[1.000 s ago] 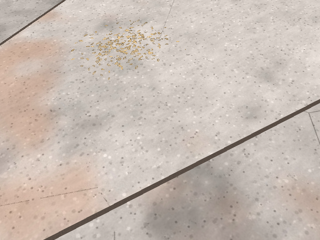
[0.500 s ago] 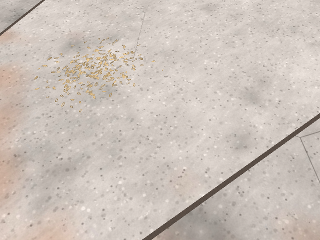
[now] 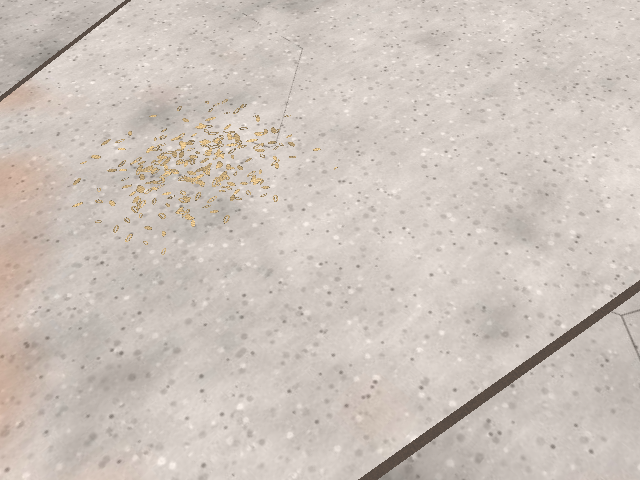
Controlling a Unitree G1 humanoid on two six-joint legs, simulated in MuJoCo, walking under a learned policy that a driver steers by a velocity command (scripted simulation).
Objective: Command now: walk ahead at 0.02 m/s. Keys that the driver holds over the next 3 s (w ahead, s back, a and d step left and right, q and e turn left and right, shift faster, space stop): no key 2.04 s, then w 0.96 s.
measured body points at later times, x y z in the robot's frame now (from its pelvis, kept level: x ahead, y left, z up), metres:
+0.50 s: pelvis -0.01 +0.00 +0.00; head +0.00 +0.01 +0.45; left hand +0.09 +0.26 -0.14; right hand -0.02 -0.24 -0.15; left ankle -0.08 +0.12 -0.73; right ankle +0.06 -0.11 -0.73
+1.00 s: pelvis +0.00 +0.01 +0.00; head +0.01 +0.01 +0.45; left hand +0.07 +0.25 -0.15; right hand -0.04 -0.23 -0.15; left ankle -0.08 +0.12 -0.73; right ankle +0.06 -0.11 -0.73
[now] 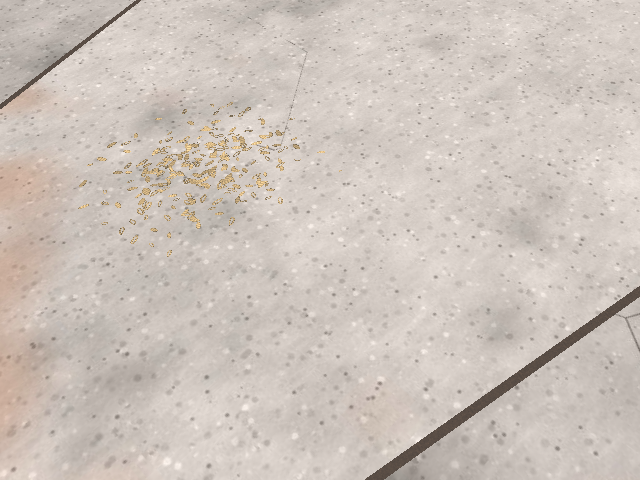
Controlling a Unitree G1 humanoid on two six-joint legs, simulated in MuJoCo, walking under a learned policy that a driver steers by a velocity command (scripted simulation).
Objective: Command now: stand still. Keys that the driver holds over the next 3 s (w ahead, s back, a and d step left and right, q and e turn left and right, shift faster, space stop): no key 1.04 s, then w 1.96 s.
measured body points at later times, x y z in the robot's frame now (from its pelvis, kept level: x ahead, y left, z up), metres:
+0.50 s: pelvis +0.00 +0.00 +0.00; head +0.02 +0.00 +0.45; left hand +0.07 +0.25 -0.15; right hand -0.04 -0.22 -0.15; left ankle -0.08 +0.11 -0.73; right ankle +0.06 -0.11 -0.73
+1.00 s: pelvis +0.00 +0.01 +0.00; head +0.02 +0.01 +0.45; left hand +0.06 +0.25 -0.15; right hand -0.04 -0.22 -0.15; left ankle -0.08 +0.11 -0.73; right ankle +0.06 -0.11 -0.73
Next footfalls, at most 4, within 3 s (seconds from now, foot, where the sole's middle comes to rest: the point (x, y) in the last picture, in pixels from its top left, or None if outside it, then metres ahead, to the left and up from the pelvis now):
1.82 left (274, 475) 0.51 0.12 -0.77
2.40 right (379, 340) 0.83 -0.11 -0.77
2.96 left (281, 241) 1.15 0.13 -0.77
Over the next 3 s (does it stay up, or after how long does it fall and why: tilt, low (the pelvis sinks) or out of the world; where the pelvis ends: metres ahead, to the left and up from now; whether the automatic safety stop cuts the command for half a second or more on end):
stays up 0.99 0.03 -0.01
